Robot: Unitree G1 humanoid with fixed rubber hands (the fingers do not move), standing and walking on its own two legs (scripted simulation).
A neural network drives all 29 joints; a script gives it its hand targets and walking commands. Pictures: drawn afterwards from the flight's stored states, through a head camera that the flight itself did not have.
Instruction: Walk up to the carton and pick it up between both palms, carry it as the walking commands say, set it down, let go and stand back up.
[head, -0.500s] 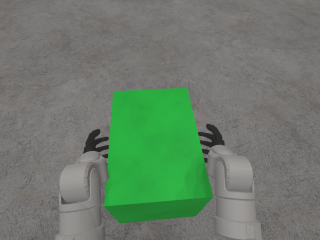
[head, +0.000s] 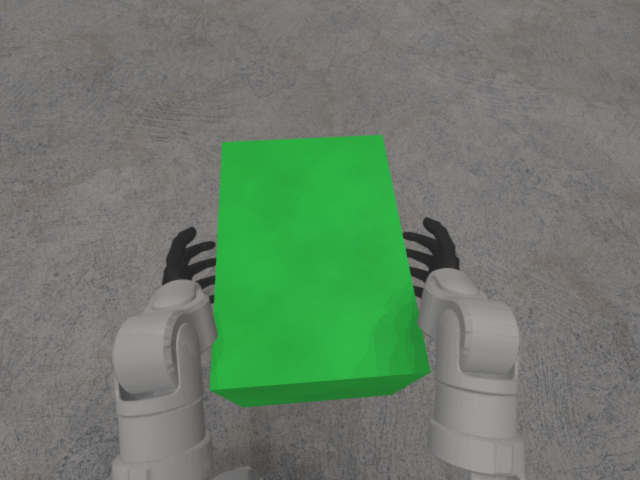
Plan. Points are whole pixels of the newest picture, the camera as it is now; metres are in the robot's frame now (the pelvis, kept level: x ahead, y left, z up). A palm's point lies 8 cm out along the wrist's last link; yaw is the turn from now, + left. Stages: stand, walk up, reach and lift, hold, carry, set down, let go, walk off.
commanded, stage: carry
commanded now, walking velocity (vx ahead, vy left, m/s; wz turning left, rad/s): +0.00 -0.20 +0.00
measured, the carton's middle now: (310, 274) +0.37 +0.04 -0.01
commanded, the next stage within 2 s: none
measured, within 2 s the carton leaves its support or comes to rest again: neither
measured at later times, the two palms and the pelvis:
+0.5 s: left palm (304, 126) +0.60 +0.06 +0.04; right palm (487, 127) +0.61 -0.21 +0.06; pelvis +0.30 -0.09 -0.02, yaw -1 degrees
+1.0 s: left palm (367, 24) +0.99 -0.05 -0.01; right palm (489, 48) +0.98 -0.33 -0.02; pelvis +0.68 -0.17 -0.08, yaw +5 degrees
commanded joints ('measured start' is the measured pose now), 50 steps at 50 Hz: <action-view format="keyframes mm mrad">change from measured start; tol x128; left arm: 1 -538 -1044 -764 -36 -445 21 -480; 50 -219 -986 -574 105 -314 -50 -460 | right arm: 1 -320 961 639 -108 373 6 346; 50 -465 1000 811 -195 519 1 369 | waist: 1 -117 262 -691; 50 -25 -566 -912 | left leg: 1 1003 353 -429 -38 1465 156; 12 -303 -37 -90 408 -383 -123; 21 804 436 -511 40 1937 150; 33 -586 -29 -48 645 -416 -124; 40 944 447 -682 120 2124 270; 50 -317 -188 -213 1151 -458 -144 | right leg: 1 -568 -107 75 -38 -45 15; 10 722 -424 253 -391 2090 -229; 24 -568 -56 -28 -17 -84 -11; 29 723 -401 282 -314 2247 -234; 45 -1022 -123 174 353 -497 -55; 50 863 -426 472 -249 2363 -279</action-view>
